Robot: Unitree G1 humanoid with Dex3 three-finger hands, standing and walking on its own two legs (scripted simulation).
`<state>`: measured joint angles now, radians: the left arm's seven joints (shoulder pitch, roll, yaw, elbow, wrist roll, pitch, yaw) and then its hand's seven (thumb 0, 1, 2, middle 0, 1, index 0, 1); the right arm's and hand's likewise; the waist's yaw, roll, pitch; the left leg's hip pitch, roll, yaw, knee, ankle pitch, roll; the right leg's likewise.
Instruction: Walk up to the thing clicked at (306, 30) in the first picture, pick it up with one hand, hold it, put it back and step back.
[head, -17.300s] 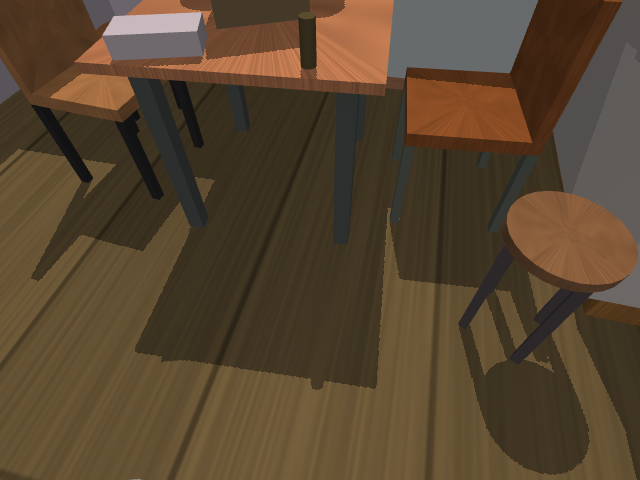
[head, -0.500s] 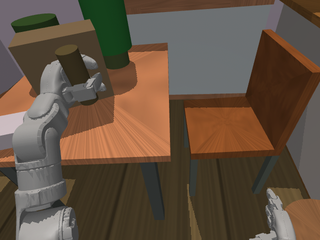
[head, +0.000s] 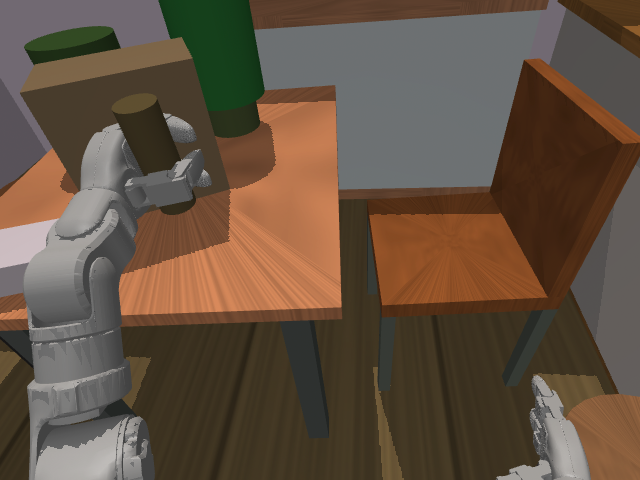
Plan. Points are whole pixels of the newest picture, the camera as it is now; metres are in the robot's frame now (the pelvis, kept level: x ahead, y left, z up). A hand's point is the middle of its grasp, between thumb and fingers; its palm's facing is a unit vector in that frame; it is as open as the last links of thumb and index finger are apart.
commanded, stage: hold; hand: left
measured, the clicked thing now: (158, 158) +0.34 +0.18 +0.29
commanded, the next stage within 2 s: crouch in 1.58 s
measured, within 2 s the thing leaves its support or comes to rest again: neither
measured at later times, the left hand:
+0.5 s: hand (178, 162) +0.34 +0.16 +0.28, palm faces +0.09 -1.00 +0.01, open 5.1 cm
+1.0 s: hand (181, 168) +0.34 +0.16 +0.27, palm faces +0.10 -0.99 +0.00, open 5.1 cm
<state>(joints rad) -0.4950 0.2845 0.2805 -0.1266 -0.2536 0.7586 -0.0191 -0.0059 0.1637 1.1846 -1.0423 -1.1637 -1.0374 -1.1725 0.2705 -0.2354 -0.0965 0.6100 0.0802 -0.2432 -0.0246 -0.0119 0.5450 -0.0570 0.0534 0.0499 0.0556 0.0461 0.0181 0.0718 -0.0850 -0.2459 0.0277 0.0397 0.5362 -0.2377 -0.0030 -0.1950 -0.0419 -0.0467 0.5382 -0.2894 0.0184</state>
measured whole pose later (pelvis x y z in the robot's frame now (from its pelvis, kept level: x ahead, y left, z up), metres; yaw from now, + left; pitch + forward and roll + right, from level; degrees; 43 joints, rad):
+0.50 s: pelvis +0.00 +0.00 +0.00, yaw +0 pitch -3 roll +0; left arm -0.52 0.28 0.28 -0.12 -0.25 0.75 -0.01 -0.01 0.17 1.17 -1.04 -1.17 -1.03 -1.18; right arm 0.28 -0.23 -0.09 0.61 0.08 -0.27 -0.04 -0.01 0.55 -0.06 0.05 0.05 0.06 0.05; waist 0.02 0.07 -0.09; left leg -0.25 0.03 0.04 0.54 -0.24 -0.01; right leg -0.20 -0.04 -0.04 0.55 -0.29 0.02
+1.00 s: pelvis +0.00 +0.00 +0.00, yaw +0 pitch -3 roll +0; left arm -0.49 0.27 0.28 -0.13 -0.24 0.75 0.00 -0.01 0.18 1.16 -1.03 -1.18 -1.02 -1.18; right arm 0.28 -0.22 -0.09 0.61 0.07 -0.28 -0.04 -0.01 0.55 -0.06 0.05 0.05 0.06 0.05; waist 0.02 0.07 -0.09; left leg -0.26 0.03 0.04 0.54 -0.24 -0.01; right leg -0.21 -0.04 -0.04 0.55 -0.29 0.01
